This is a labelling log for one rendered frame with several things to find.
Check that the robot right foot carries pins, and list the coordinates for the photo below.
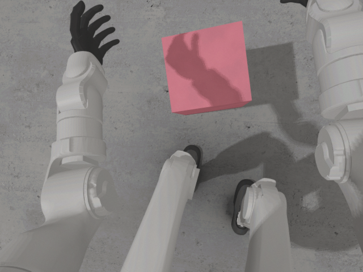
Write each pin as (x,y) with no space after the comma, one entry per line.
(239,194)

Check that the carton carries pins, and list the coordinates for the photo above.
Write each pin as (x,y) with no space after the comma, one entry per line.
(207,69)

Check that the robot right upper arm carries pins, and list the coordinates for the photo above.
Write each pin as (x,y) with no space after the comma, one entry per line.
(339,157)

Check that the robot left upper arm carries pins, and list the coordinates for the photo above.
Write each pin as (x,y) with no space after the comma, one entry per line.
(74,204)

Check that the left robot forearm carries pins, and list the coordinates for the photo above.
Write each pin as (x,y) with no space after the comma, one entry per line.
(79,101)

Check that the robot left hand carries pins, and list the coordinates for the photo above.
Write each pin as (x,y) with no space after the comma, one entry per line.
(82,34)

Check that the right robot forearm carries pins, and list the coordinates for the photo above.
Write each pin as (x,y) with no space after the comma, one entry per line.
(334,28)

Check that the left robot thigh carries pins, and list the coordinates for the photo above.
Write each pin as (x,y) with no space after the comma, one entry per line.
(153,247)

